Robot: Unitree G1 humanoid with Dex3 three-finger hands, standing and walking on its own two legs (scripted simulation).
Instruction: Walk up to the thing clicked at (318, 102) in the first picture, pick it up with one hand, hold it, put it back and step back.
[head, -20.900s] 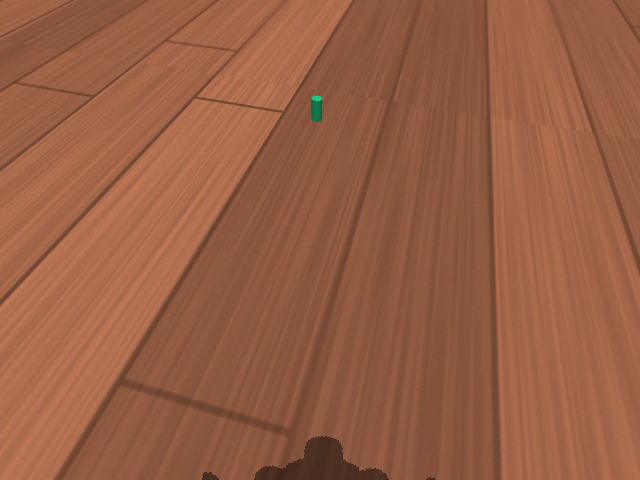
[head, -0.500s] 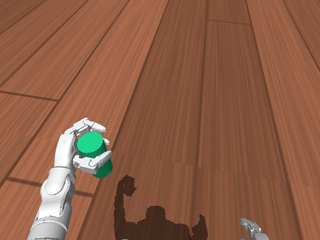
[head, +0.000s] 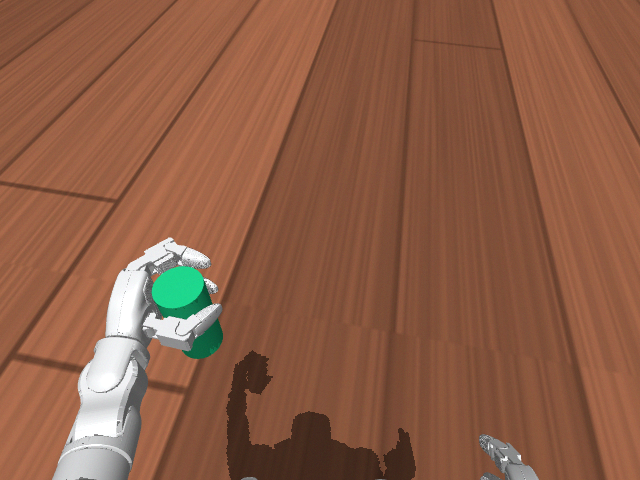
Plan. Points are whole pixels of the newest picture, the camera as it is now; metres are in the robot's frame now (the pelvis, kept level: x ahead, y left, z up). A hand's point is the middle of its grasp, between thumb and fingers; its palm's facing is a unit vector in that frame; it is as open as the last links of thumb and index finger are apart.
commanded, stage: hold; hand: left
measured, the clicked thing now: (191, 315) +0.32 +0.17 +0.01
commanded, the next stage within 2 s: crouch in 0.06 s
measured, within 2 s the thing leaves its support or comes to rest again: neither
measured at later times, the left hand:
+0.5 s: hand (196, 317) +0.32 +0.16 +0.00, palm faces +0.01 -1.00 +0.00, open 8.4 cm
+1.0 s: hand (222, 361) +0.36 +0.18 -0.26, palm faces +0.02 -1.00 -0.02, open 8.4 cm
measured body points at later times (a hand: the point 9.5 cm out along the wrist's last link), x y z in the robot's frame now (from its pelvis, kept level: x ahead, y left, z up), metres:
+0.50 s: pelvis -0.01 +0.00 -0.02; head +0.05 +0.01 +0.42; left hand +0.32 +0.22 +0.00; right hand +0.12 -0.26 -0.13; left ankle +0.01 +0.13 -0.70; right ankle +0.01 -0.13 -0.70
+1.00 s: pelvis -0.05 +0.00 -0.23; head +0.12 +0.02 +0.19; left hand +0.35 +0.23 -0.25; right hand +0.07 -0.26 -0.36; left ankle +0.01 +0.13 -0.70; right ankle +0.01 -0.13 -0.70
